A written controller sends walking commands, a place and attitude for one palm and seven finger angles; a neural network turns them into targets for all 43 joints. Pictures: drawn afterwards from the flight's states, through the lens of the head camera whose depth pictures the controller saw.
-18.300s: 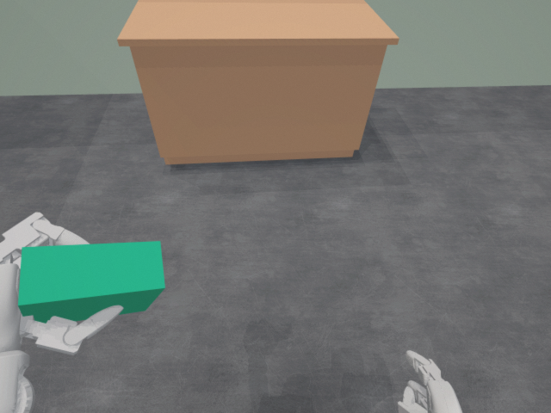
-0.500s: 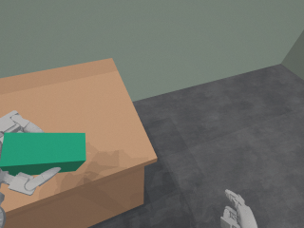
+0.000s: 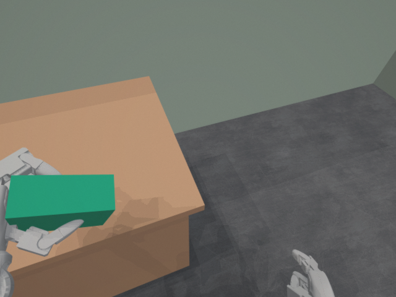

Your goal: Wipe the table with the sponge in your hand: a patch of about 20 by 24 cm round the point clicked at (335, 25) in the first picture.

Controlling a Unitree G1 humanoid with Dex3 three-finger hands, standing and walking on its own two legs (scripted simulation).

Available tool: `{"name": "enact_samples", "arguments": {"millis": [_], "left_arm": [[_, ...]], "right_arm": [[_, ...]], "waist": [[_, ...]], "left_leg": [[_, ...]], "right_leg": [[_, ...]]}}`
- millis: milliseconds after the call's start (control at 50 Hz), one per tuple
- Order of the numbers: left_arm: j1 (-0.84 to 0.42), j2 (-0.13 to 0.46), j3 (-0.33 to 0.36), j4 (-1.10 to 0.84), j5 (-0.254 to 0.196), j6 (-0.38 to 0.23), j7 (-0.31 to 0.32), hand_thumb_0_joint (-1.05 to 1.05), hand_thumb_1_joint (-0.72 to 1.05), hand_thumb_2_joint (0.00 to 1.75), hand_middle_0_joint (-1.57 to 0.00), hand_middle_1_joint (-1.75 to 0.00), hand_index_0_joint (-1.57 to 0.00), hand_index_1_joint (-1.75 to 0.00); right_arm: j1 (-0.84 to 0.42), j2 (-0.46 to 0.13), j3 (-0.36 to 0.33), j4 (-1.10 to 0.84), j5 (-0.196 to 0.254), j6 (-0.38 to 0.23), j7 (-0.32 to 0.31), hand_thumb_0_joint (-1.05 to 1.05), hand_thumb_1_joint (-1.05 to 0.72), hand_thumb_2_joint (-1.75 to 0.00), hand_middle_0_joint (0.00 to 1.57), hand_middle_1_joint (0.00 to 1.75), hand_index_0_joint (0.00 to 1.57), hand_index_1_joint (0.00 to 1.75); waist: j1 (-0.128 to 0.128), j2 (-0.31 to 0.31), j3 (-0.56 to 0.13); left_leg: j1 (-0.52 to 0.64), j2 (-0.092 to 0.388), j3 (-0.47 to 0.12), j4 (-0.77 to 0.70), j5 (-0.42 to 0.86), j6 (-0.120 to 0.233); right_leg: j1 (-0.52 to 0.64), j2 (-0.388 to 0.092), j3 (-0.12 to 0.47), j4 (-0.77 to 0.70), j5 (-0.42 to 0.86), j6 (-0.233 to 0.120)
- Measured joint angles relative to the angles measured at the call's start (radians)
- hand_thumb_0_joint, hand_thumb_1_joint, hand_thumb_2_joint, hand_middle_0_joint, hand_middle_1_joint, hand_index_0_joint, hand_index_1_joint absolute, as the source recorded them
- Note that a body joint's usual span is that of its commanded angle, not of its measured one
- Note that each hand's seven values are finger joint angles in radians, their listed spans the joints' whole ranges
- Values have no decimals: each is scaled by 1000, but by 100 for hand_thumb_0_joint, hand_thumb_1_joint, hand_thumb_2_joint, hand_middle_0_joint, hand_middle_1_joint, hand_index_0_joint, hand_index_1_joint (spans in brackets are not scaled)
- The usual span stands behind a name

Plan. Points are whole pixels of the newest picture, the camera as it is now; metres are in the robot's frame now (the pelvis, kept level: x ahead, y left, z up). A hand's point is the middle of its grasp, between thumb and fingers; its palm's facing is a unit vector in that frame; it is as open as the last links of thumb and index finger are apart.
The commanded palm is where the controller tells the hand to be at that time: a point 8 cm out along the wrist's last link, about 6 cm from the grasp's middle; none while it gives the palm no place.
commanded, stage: come to a stop and stand still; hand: left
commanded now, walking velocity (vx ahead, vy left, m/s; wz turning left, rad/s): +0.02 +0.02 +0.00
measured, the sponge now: (79, 203) +0.23 +0.20 +0.14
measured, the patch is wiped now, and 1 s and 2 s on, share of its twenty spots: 0.00 0.00 0.00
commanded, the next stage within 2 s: look again from close up in 1.16 s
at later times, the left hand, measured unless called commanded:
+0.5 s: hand (4, 176) +0.25 +0.30 +0.18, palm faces +0.36 -0.82 -0.45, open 9.5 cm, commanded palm +0.18 +0.33 +0.18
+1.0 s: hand out of the picture +0.22 +0.34 +0.18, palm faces +0.35 -0.85 -0.40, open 9.5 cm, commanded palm +0.16 +0.38 +0.18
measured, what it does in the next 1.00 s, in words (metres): shifts its weight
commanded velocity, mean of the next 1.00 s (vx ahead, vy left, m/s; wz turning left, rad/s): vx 0.00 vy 0.00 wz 0.00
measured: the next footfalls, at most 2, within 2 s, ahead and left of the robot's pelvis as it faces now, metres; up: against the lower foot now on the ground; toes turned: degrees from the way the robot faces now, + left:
none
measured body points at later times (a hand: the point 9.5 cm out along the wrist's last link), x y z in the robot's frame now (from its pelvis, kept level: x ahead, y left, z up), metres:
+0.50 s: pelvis +0.01 +0.05 +0.00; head +0.07 +0.08 +0.45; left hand +0.22 +0.34 +0.20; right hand +0.20 -0.18 -0.07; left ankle +0.01 +0.16 -0.73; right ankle -0.01 -0.06 -0.73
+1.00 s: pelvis -0.01 +0.10 +0.01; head +0.02 +0.13 +0.45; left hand +0.19 +0.39 +0.20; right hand +0.17 -0.12 -0.07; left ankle +0.01 +0.17 -0.73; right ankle -0.01 -0.06 -0.73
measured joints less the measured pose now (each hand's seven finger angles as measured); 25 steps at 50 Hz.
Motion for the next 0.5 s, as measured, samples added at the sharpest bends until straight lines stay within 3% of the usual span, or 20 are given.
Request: {"name": "enact_samples", "arguments": {"millis": [40,100,140,180,260,300,360,500], "left_arm": [[-121,91,3,48,13,-33,-32,-1,-45,102,-80,-135,-80,-135],[-265,153,101,132,14,-87,-38,-1,-45,102,-80,-135,-80,-135],[-264,142,152,155,2,-104,-28,-1,-45,102,-80,-135,-80,-135],[-200,94,154,139,-2,-104,-20,-1,-45,102,-80,-135,-80,-135],[-39,-24,39,66,21,-82,-24,-1,-45,102,-80,-135,-80,-135],[4,-51,-13,38,41,-70,-30,-1,-45,102,-80,-135,-80,-135],[8,-24,-22,6,57,-61,-25,-1,-45,102,-80,-135,-80,-135],[-72,38,90,-29,56,-72,22,-1,-45,102,-80,-135,-80,-135]], "right_arm": [[31,-14,22,-18,18,-32,-33,1,-91,-90,20,30,20,30],[7,-15,26,16,0,-73,0,1,-91,-90,20,30,20,30],[-8,-21,20,23,-2,-84,27,1,-90,-90,20,30,20,30],[-11,-31,14,25,2,-88,49,1,-90,-90,20,30,20,30],[-15,-51,1,37,-1,-86,56,1,-91,-90,20,30,20,30],[-23,-52,-2,43,-8,-82,45,1,-91,-90,20,30,20,30],[-41,-41,-2,47,-17,-75,25,1,-91,-90,20,30,20,30],[-85,-18,9,27,-21,-71,22,1,-91,-90,20,30,20,30]], "waist": [[21,-3,22],[41,-11,46],[31,-8,52],[18,-6,54],[5,-11,62],[6,-20,73],[12,-38,94],[23,-32,86]], "left_leg": [[-19,-6,-22,23,-4,1],[-51,1,-17,55,-16,20],[-59,3,-3,63,-21,46],[-46,0,16,46,-16,54],[-3,-11,46,-3,-9,32],[7,-17,51,-9,-9,28],[15,-26,48,-10,-9,33],[21,-48,51,-6,-14,63]], "right_leg": [[-9,-4,-24,19,-10,2],[-42,4,-21,45,-14,-10],[-52,7,-5,45,-10,-5],[-46,1,14,35,-7,8],[-22,-15,43,12,-4,33],[-10,-21,48,1,-2,40],[7,-30,45,-13,1,46],[33,-53,48,-46,13,75]]}}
